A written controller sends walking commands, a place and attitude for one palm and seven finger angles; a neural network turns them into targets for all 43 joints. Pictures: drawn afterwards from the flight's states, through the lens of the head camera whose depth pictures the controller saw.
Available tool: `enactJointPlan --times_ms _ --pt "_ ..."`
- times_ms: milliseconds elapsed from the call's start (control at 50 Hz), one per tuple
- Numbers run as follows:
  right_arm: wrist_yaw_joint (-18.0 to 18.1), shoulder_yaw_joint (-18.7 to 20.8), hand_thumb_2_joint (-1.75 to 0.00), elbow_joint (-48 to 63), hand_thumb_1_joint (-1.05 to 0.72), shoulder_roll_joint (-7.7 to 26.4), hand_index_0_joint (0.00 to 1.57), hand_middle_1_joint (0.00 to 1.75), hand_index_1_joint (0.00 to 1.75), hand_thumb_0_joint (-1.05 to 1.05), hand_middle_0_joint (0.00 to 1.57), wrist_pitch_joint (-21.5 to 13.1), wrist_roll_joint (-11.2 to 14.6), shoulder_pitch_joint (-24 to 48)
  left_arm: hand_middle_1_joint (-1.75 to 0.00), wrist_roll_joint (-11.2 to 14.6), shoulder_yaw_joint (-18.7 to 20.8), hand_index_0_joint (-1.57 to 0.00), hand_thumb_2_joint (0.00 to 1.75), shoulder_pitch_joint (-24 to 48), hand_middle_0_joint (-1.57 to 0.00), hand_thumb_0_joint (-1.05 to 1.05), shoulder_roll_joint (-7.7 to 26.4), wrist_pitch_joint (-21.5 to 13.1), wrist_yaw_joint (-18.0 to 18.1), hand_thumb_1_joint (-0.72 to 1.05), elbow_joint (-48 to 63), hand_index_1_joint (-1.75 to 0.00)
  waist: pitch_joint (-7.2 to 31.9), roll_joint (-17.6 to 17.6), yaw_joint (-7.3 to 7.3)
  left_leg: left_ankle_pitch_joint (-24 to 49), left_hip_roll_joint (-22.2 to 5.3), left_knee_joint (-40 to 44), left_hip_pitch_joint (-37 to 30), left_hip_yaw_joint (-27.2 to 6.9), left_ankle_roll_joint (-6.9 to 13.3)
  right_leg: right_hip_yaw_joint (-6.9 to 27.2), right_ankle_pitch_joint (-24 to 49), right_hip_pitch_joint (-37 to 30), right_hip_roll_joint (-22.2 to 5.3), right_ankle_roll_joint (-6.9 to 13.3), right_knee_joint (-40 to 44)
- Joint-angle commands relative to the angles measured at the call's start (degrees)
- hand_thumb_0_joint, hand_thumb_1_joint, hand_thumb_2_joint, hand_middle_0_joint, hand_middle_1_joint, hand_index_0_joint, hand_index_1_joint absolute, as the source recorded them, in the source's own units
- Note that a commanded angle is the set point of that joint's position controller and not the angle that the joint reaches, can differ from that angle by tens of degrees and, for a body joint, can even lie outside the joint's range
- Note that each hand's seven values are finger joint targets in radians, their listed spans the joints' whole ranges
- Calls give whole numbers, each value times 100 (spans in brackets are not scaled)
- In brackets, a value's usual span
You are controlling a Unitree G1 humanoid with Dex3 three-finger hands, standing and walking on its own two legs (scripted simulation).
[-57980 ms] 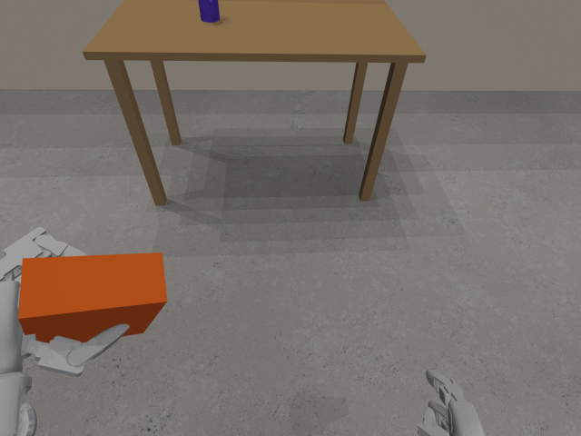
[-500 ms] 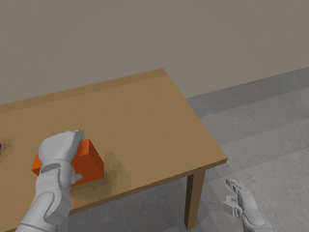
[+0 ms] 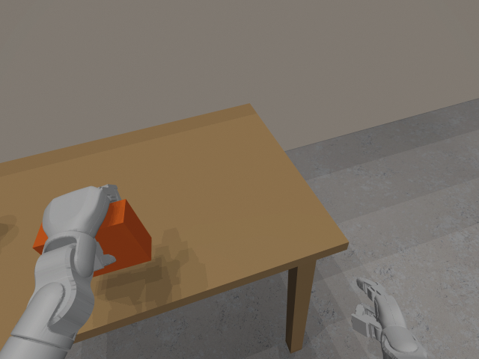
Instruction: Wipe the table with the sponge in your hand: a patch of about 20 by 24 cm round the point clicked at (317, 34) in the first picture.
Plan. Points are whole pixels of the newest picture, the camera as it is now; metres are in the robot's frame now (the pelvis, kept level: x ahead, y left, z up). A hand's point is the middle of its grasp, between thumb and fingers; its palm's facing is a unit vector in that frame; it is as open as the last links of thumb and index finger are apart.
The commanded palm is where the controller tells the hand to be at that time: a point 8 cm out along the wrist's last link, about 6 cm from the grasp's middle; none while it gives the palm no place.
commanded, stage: lift the sponge slowly off the table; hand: left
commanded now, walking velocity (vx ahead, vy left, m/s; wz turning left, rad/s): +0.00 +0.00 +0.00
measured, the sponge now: (104, 247) +0.25 +0.28 +0.07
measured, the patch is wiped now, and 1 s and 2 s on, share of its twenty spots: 1.00 1.00 1.00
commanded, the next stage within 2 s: bring the sponge back beside the body in 0.66 s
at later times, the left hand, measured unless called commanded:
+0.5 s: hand (86, 214) +0.26 +0.28 +0.15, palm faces +0.13 -0.12 -0.98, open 9.5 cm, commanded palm +0.22 +0.28 +0.23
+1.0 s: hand (86, 221) +0.25 +0.27 +0.15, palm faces +0.14 -0.15 -0.98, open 9.5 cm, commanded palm +0.21 +0.28 +0.23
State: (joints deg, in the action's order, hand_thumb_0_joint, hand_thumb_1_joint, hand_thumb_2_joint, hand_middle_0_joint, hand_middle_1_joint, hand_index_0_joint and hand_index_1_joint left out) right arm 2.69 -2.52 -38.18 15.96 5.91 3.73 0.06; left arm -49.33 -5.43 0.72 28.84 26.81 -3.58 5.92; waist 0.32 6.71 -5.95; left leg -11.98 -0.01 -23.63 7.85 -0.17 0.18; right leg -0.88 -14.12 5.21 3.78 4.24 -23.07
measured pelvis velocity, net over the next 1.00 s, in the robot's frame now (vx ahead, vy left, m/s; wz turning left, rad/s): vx -0.01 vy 0.02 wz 0.00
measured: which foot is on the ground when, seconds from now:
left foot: down 0.00-1.00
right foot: down 0.00-1.00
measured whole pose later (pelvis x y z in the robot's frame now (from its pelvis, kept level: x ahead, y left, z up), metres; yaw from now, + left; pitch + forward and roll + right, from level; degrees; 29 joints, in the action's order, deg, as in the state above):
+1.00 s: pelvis -0.01 +0.02 +0.00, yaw +0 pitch -4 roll +0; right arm 1.6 -4.2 -36.3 15.4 7.1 4.1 1.2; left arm -47.7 -6.1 1.9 29.7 31.5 -6.3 15.7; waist 0.7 7.1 -7.0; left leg -10.7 1.0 -23.1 8.7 0.3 1.2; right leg -0.4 -13.1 6.4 2.7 3.1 -23.2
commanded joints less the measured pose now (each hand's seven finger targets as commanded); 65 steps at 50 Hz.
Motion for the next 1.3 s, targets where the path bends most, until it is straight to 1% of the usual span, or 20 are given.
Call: enactJointPlan --times_ms 0,140,200,220,400,420,500,520,560,640,700,720,800,820,900,920,1020,1100,1120,1280 --pt "9 188 -90 1128 -90 537 20 30 30 0 20 -321 -8 1452 -160 -228 1117 -120 130 1603 -120 0 1615 -53 250 10 1356 -160 1217 -434 -61 1357 236 29 -320 -207 328 829 1737 -255 -246 7 320" --pt "50 152 -90 1116 -90 473 20 30 30 0 20 -382 27 1464 -160 -281 691 -120 130 2268 -120 0 1305 6 216 10 1339 -160 1262 -351 -18 1264 219 130 -410 -229 313 618 1337 -155 -261 14 375" --pt "39 135 -90 1114 -90 512 20 30 30 0 20 -343 25 1572 -160 -306 951 -120 130 2252 -120 0 1614 105 191 10 1316 -160 1281 -321 -79 1227 217 179 -358 -271 297 776 1296 -206 -229 65 389" --pt "32 112 -90 1145 -90 477 20 30 30 0 20 -343 18 1537 -160 -318 710 -120 130 2410 -120 0 1374 119 168 10 1361 -160 1368 -384 -58 1309 208 161 -332 -218 296 600 1409 -302 -263 39 309" --pt "-51 79 -90 1212 -90 507 20 30 30 0 20 -230 35 1701 -160 -247 1002 -120 130 2221 -120 0 1667 390 30 10 1609 -160 1400 -226 -148 1340 184 212 -256 -307 275 727 1432 -298 -222 96 266" --pt "-52 59 -90 1275 -90 446 20 30 30 0 20 -243 33 1646 -160 -197 747 -120 130 2240 -120 0 1376 388 1 10 1699 -160 1479 -288 -140 1383 176 179 -240 -255 281 554 1464 -371 -270 58 206" --pt "-40 65 -90 1251 -90 482 20 30 30 0 20 -238 50 1705 -160 -200 952 -120 130 2306 -120 0 1629 425 -31 10 1770 -160 1285 -339 -113 1241 151 216 -294 -338 280 705 1228 -122 -200 94 313" --pt "-29 29 -90 1288 -90 431 20 30 30 0 20 -252 51 1663 -160 -176 644 -120 130 2450 -120 0 1318 419 -61 10 1817 -160 1325 -352 -85 1251 153 214 -285 -277 279 521 1217 -180 -249 55 282" --pt "1 52 -90 1215 -90 458 20 30 30 0 20 -251 50 1606 -160 -146 595 -120 130 2547 -120 0 1305 416 -64 10 1543 -160 1103 -368 -48 1057 135 284 -279 -305 276 510 950 1 -237 44 404" --pt "14 21 -90 1225 -90 434 20 30 30 0 20 -284 76 1632 -160 -205 442 -120 130 2775 -120 0 1181 399 -50 10 1549 -160 1207 -285 -36 972 136 338 -299 -316 257 520 774 -23 -237 68 415" --pt "10 32 -90 1227 -90 477 20 30 30 0 20 -268 53 1688 -160 -277 760 -120 130 2724 -120 0 1511 422 -10 10 1591 -160 1398 -264 -121 1030 142 338 -317 -352 250 683 877 -163 -196 125 381" --pt "-2 14 -90 1263 -90 440 20 30 30 0 20 -283 47 1639 -160 -259 630 -120 130 2771 -120 0 1374 405 -5 10 1665 -160 1538 -269 -128 1092 145 320 -288 -307 250 521 935 -302 -236 98 316" --pt "-48 39 -90 1250 -90 486 20 30 30 0 20 -229 38 1683 -160 -217 949 -120 130 2283 -120 0 1594 431 13 10 1669 -160 1390 -253 -199 1074 136 353 -241 -357 243 664 905 -239 -186 119 349" --pt "-56 18 -90 1288 -90 429 20 30 30 0 20 -231 40 1659 -160 -198 690 -120 130 2306 -120 0 1300 422 -3 10 1732 -160 1380 -288 -162 1149 135 314 -215 -292 251 508 990 -255 -222 91 296" --pt "-105 61 -90 1315 -90 483 20 30 30 0 20 -205 18 1679 -160 -142 1078 -120 130 1739 -120 0 1597 435 27 10 2049 -160 1423 -298 -224 1298 133 249 -254 -347 261 693 1235 -271 -175 114 264" --pt "-108 40 -90 1382 -90 432 20 30 30 0 20 -213 25 1643 -160 -96 854 -120 130 1690 -120 0 1342 430 18 10 2148 -160 1392 -335 -197 1328 133 198 -218 -284 269 561 1287 -287 -228 79 219" --pt "-68 40 -90 1391 -90 433 20 30 30 0 20 -256 26 1582 -160 -81 798 -120 130 1727 -120 0 1323 376 57 10 2356 -160 1225 -299 -134 1208 136 175 -281 -309 283 587 1090 -99 -209 73 283" --pt "-35 76 -90 1360 -90 470 20 30 30 0 20 -269 24 1683 -160 -117 1087 -120 130 1553 -120 0 1631 325 109 10 2466 -160 1224 -211 -168 1091 152 183 -331 -365 279 819 930 -76 -178 108 355" --pt "-20 52 -90 1376 -90 426 20 30 30 0 20 -289 17 1592 -160 -95 885 -120 130 1528 -120 0 1410 324 104 10 2368 -160 1178 -286 -151 1115 161 154 -283 -316 282 665 934 -96 -223 78 327" --pt "-35 97 -90 1299 -90 465 20 30 30 0 20 -307 -15 1539 -160 -46 1154 -120 130 991 -120 0 1614 195 102 10 2408 -160 1161 -328 -179 1177 166 93 -267 -342 278 741 1125 -118 -259 43 339"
